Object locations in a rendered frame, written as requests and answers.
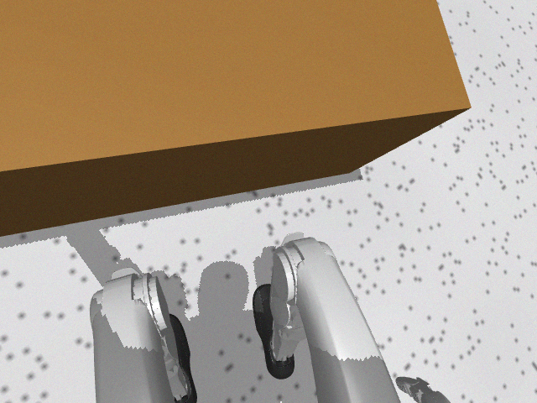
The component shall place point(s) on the right robot foot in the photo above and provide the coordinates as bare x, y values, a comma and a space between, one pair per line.
264, 323

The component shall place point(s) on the right robot hand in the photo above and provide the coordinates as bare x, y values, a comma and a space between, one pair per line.
420, 390

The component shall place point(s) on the left robot foot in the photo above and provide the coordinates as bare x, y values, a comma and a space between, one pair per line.
184, 359

